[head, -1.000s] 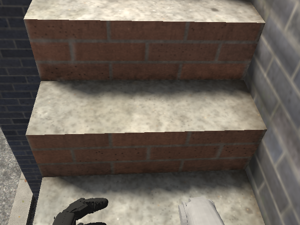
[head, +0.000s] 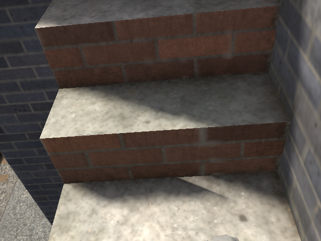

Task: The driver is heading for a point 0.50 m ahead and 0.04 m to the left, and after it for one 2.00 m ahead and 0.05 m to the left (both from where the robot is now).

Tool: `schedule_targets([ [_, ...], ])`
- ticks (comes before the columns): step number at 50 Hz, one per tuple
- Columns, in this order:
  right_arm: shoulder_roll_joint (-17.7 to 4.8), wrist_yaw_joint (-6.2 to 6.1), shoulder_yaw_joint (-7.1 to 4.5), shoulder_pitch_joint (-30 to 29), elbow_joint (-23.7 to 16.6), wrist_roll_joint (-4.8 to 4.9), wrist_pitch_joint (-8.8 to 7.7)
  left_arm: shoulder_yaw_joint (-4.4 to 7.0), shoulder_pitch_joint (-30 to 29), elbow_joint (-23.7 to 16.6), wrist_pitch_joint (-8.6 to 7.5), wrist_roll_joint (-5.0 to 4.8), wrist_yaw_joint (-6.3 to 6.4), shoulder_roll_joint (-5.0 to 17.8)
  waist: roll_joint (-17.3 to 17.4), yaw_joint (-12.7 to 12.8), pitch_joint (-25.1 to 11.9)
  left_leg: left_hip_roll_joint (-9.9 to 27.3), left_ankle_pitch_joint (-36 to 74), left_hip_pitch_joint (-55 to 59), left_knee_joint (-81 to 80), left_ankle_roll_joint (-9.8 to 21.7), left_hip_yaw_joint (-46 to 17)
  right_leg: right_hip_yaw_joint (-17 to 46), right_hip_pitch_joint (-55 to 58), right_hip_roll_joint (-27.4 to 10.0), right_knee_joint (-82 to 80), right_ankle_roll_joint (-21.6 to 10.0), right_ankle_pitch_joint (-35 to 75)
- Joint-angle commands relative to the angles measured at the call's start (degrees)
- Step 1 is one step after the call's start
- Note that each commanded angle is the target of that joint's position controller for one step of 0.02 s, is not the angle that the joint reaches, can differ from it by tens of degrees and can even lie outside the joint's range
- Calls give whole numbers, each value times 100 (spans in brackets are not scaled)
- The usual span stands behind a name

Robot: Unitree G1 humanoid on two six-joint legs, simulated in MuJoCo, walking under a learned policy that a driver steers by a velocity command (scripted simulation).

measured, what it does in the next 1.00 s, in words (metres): climbs: right foot 0.22 m higher, then left foot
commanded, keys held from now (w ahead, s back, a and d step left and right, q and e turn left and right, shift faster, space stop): w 0.96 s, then no key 0.04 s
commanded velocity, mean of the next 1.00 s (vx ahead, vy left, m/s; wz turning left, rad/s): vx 0.50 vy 0.00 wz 0.00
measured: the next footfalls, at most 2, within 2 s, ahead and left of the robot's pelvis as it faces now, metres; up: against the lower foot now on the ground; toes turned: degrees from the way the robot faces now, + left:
right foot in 0.16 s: +0.16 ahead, -0.15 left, +0.22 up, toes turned +3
left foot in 0.72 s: +0.24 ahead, +0.13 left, +0.21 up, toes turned +2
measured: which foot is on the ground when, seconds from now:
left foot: down 0.00-0.20, up 0.22-0.70, down 0.72-1.00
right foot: up 0.00-0.14, down 0.16-0.72, up 0.74-1.00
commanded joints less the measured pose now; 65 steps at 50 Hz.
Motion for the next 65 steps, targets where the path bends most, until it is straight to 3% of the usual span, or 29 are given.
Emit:
schedule_targets([
  [1, -525, -31, 28, -2, -208, -25, -346, 5, 740, 262, 84, 113, -202, -4, 218, 434, 799, 1211, 1225, 201, -2344, 968, -1240, -706, -1402, 20, 1468, 250, -77],
  [4, -937, 107, -10, -246, -735, 194, -624, 288, -188, -294, 138, 61, 91, 1043, 30, 527, -57, 1238, 2449, -641, -2527, 730, -581, -1343, 948, -625, -1686, 907, -394],
  [7, -1413, 315, -71, -157, -822, 263, -153, 70, -424, -302, 666, 116, 50, 584, 974, 497, -379, 1610, 2778, -787, -2890, 1181, -862, -1836, 2386, -301, -4167, 1079, -1169],
  [8, -2055, 427, -358, 319, -562, 325, -109, -34, -1371, -885, 737, -59, -68, 757, 1164, 469, -376, 1968, 5366, 133, -2705, 1568, -1214, -2022, 1664, 151, -5492, 1197, -3840],
  [10, -1756, 675, -204, 670, -393, -561, 122, 96, 628, -275, 726, -75, 219, 1287, 549, 881, -2224, 1844, 10523, 855, -524, 1374, -823, -678, 3965, 355, -6498, 461, -628],
  [11, -1568, 776, -169, 272, -419, -687, 187, 275, 2393, 461, 654, 59, 353, 1787, -693, 1481, -2718, 1389, 8223, -944, 862, 995, -845, 1682, 5672, -651, -7990, -322, -214],
  [12, -979, 743, -177, 287, -177, -489, 324, 298, 3050, 1002, 579, 390, 225, 1834, -1609, 1670, -1954, 516, 3400, -2042, 2697, 541, -1381, 3513, 5675, -1075, -9520, -769, -1258],
  [14, -628, 377, -120, 388, 10, 0, 274, 256, 1825, 1085, 357, 137, -14, 1349, -1592, 899, -606, 199, 2813, -2685, 6013, 248, -2474, 2822, 4438, -1243, -9162, -580, -830],
  [17, -615, -21, -167, 10, -402, 46, 10, 19, 597, 1406, 27, -173, -72, 259, -607, 53, -284, 133, 2269, -3641, 6721, 96, -2373, 1045, 4648, -963, -8770, -45, -621],
  [18, -52, -85, -182, -983, -1076, -112, 263, 133, 753, 1245, -155, -482, 829, 516, 136, -269, -283, -384, 1775, -2675, 7404, -373, -1667, 1997, 4918, -1184, -9595, 425, -1859],
  [20, 50, -225, -195, -834, -1180, -52, 570, 171, 804, 1290, -384, -423, 1208, 759, 257, -485, 359, -429, 1554, -3203, 7708, -530, -2192, 1566, 5026, -1293, -9443, 813, -1715],
  [21, -453, -197, -102, -112, -1004, 576, 210, -10, -123, 1060, -291, -3, 375, 456, -1903, -286, 551, -383, 1509, -4542, 7057, -56, -2732, -262, 4795, -681, -8935, 519, -103],
  [24, -544, -128, -53, -315, -1242, 230, 83, 57, 912, 1322, -287, -90, 25, 594, -102, -146, 16, 367, 1435, -4235, 6465, -315, -1738, 657, 4510, -1245, -9473, 217, -89],
  [28, -373, -209, 64, -984, -1593, 181, 196, 157, 1175, 1373, -383, -100, 44, 865, -568, 95, -78, 611, 747, -4006, 6765, -651, -1209, 683, 4494, -1613, -10156, -2, -182],
  [34, -415, -394, -164, -164, -1627, 144, 278, 436, -750, 993, -569, 80, -341, 1533, -1020, -884, 630, 779, 1096, -449, 2493, -675, -621, 136, 4121, -1797, -10395, 259, 3125],
  [35, -768, -382, -417, 1366, -936, 278, 63, 384, -1470, 507, -573, 171, -580, 1469, -583, -1637, 442, 191, 1280, 556, 1081, -602, 132, -690, 4528, -1165, -8822, -68, 4430],
  [37, -878, -217, -517, 2753, 321, -158, 70, 126, -332, 973, -296, 121, -1019, 98, 1187, -1393, 395, 322, 3492, 2125, -561, 220, -892, -797, 2520, 244, -3728, -465, 1120],
  [38, -1496, -14, -568, 2410, 102, 39, 158, -8, 1072, 1119, -192, -11, -989, -597, 1887, -380, 159, 1677, 5099, 2275, -816, 1618, -3639, 235, 859, 929, -1349, -186, -349],
  [40, -1048, 182, -453, 1291, -125, 14, 118, 108, 825, 1062, -145, -145, -517, 89, 440, -314, 891, 2173, -647, 1358, -1848, 1405, -4612, 773, -1125, 337, -306, -155, 828],
  [42, -299, 80, -104, 277, -241, -36, 55, 95, 602, 980, -56, -90, -291, 523, -58, -2, 918, 2351, -894, 849, -2354, 1036, -4909, 632, -1597, 102, 1002, -206, 1470],
  [46, -249, -56, 152, 495, 218, -238, -201, 13, 147, 723, -114, -240, -259, 441, -446, 286, 909, 1499, 114, 2, -2140, -15, -2516, -21, -1159, 79, 586, -241, 1963],
  [51, -362, -84, 279, 2815, 1005, -436, -193, -22, -1895, -369, 102, -754, 105, 473, 724, -572, 635, 1338, 3878, 1465, -2548, -479, -1418, -1324, -1278, -122, -1584, -33, 1339],
  [54, -885, 266, 280, 1955, 871, -88, -115, -149, -2414, -1117, 695, -404, 37, 418, 1367, 378, 66, 1608, 10098, 418, -2916, 482, -1180, -2346, 976, -124, -4254, 80, -793],
  [55, -1078, 301, 158, 1904, 829, 249, -360, -15, -1685, -971, 755, -405, -81, 535, 1472, 622, 201, 1726, 12333, 879, -2571, 685, -1021, -2718, 1450, 65, -4564, 344, -812],
  [58, -1253, 536, 2, 2026, 941, 240, -318, 91, -136, -531, 1066, 17, -209, 565, 1421, 700, -286, 2174, 14464, 2441, -1409, 1141, -967, -2221, 1985, 370, -5921, 181, -615],
  [59, -1171, 548, -47, 1757, 724, 179, -255, 192, 213, -314, 1098, 36, -226, 740, 1063, 656, -677, 2082, 13660, 2075, -1177, 961, -1066, -1804, 2742, 286, -6302, -24, -511],
  [60, -915, -134, -224, 1638, 228, 764, -485, 157, 1854, 1095, 567, -306, 772, 906, 622, 811, -1401, 852, 10168, 1838, 481, 350, -349, -57, 5124, -356, -8025, -3, -1786],
  [62, -266, -131, -208, 1073, 6, 404, -480, 249, 709, 1413, 654, -239, 1485, 1020, -1465, 200, -407, -416, 2137, 336, 4602, 76, -1313, 2590, 3951, -1258, -10674, -941, -2358],
  [65, 561, -75, 15, 660, -876, 50, -260, 162, -139, 1827, 371, -160, 1284, 137, -121, -583, 1129, -326, 1237, -1381, 6159, 188, -1692, 1277, 2915, -999, -9809, -572, -2783],
])
Velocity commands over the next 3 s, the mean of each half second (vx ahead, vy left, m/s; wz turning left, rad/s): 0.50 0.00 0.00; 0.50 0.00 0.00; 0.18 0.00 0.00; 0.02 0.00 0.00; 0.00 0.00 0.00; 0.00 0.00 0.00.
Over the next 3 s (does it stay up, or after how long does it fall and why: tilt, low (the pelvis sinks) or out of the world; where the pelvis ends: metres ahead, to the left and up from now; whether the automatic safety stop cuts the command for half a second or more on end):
stays up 0.46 0.09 0.46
